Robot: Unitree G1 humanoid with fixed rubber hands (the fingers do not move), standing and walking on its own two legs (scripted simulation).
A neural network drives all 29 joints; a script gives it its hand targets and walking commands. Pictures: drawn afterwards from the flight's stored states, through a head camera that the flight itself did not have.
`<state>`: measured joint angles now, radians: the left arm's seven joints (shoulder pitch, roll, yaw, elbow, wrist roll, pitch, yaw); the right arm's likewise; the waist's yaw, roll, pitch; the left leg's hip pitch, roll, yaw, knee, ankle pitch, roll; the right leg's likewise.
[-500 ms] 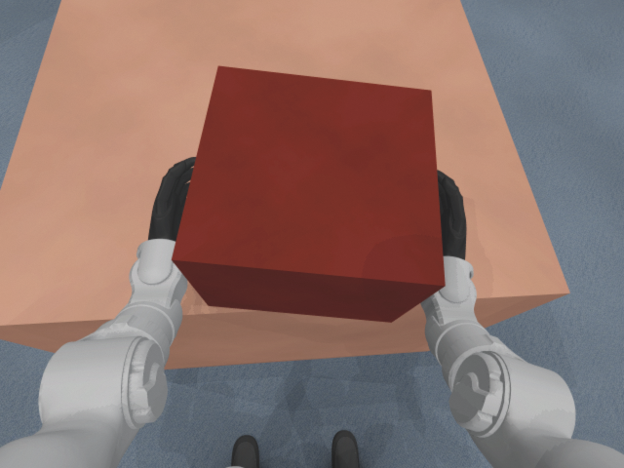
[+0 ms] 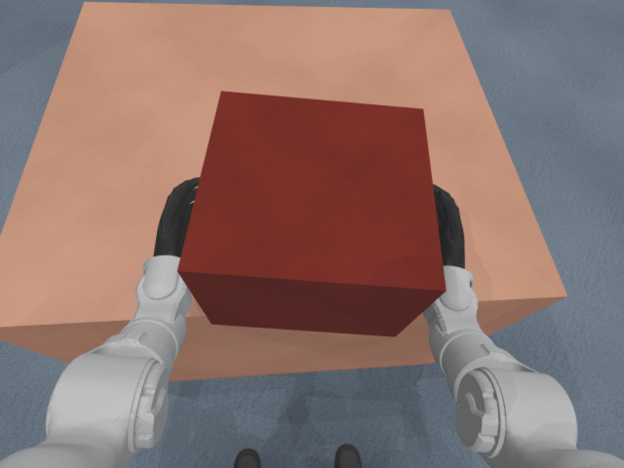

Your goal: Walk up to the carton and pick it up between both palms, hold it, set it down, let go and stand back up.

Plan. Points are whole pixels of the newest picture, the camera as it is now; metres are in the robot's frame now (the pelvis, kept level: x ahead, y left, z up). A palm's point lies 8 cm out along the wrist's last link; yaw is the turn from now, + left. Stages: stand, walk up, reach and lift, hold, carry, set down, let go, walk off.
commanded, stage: reach and lift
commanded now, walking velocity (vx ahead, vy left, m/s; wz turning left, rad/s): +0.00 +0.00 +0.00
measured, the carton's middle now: (313, 221) +0.45 -0.02 -0.01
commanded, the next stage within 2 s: none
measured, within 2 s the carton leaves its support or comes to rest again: leaves its support in 0.20 s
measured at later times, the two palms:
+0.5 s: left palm (161, 225) +0.39 +0.16 +0.07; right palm (486, 234) +0.37 -0.20 +0.09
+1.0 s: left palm (130, 228) +0.36 +0.17 +0.12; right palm (500, 222) +0.36 -0.19 +0.13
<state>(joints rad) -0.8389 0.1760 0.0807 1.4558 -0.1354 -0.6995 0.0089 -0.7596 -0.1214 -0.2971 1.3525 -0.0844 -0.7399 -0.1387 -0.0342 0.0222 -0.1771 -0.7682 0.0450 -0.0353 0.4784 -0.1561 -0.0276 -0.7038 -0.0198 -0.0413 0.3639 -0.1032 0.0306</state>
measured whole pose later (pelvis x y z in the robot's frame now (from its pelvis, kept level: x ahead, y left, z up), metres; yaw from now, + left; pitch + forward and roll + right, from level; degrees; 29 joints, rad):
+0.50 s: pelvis -0.01 +0.00 +0.00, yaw +1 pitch +16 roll -1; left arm -0.72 0.21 -0.19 1.17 -0.34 -0.31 0.11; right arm -0.62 -0.17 -0.04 0.89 0.21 -0.16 -0.15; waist -0.06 0.05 -0.26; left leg -0.61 0.03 -0.03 0.52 -0.19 -0.02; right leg -0.56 -0.04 -0.04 0.44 -0.16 0.04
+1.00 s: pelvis +0.00 +0.00 +0.02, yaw +2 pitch -1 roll -1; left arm -0.47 0.09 0.18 0.51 0.04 0.21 0.03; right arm -0.52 -0.14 -0.06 0.64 0.17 0.09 -0.14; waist -0.07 -0.01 -0.03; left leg -0.16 0.03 -0.04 0.33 -0.16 -0.03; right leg -0.10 -0.04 -0.06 0.26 -0.13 0.03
